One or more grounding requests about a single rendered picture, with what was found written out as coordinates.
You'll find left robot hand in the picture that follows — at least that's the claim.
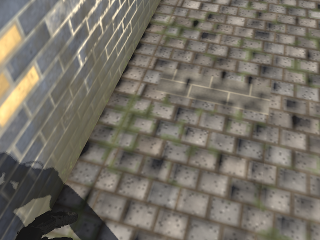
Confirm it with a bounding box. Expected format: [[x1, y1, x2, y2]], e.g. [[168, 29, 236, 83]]
[[15, 210, 78, 240]]

